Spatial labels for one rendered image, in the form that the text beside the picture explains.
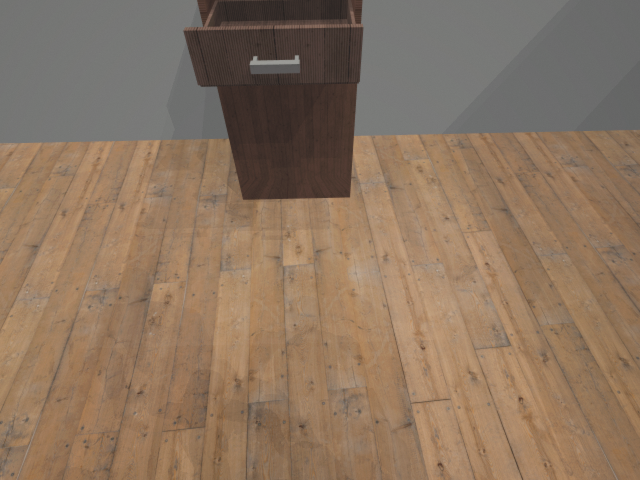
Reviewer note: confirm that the cabinet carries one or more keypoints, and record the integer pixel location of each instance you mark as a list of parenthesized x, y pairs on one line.
[(290, 141)]

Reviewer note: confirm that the drawer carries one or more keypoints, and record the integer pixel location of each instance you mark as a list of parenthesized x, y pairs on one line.
[(322, 32)]

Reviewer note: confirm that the handle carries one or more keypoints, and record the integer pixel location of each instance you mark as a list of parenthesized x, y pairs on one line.
[(274, 66)]

